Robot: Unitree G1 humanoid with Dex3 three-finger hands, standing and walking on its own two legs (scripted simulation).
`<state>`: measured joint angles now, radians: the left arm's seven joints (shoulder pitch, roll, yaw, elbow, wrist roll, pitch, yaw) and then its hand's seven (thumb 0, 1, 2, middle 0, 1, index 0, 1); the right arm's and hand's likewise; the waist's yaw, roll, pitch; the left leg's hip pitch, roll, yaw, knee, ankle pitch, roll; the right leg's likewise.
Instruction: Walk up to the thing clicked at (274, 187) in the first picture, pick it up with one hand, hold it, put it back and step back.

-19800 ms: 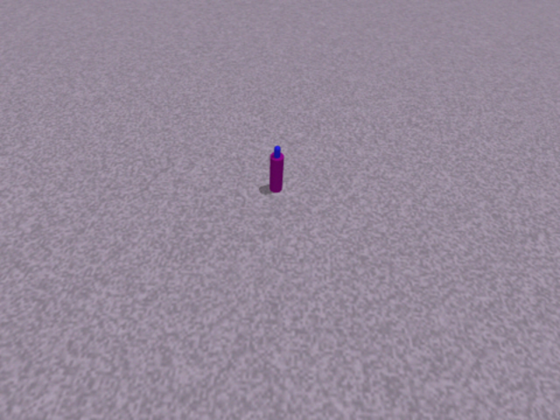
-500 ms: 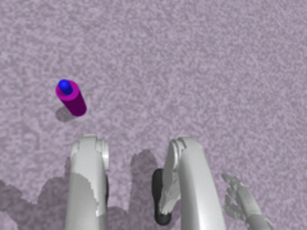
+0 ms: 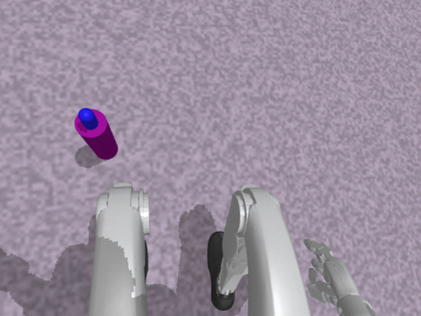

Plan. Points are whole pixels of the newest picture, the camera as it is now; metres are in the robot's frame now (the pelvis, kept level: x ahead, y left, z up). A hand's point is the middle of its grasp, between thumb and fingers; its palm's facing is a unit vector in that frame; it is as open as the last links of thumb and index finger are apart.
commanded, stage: go down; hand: left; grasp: from the side
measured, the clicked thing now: (97, 134) +0.45 +0.24 -0.25
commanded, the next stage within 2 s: none
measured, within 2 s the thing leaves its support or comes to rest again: neither
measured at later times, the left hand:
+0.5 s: hand out of the picture +0.38 +0.43 +0.03, palm faces +0.18 -0.98 -0.01, open 17.7 cm
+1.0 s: hand out of the picture +0.38 +0.43 +0.02, palm faces +0.17 -0.99 -0.01, open 17.7 cm
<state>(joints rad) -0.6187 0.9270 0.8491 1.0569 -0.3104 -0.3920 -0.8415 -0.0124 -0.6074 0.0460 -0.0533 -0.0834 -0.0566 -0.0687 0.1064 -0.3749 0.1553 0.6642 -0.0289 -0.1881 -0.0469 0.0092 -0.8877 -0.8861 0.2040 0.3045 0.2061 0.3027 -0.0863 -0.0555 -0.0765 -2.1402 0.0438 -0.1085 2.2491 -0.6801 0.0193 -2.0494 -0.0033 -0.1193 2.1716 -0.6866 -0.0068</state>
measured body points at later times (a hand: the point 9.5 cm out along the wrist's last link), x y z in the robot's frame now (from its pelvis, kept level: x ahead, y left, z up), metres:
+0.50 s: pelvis +0.00 +0.00 +0.00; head +0.21 +0.09 +0.39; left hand +0.36 +0.48 +0.03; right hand +0.16 -0.27 -0.09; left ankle +0.08 +0.12 -0.35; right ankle +0.10 -0.12 -0.35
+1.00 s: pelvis +0.00 +0.00 +0.00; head +0.22 +0.09 +0.39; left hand +0.36 +0.48 +0.02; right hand +0.17 -0.27 -0.09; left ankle +0.08 +0.12 -0.35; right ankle +0.10 -0.12 -0.35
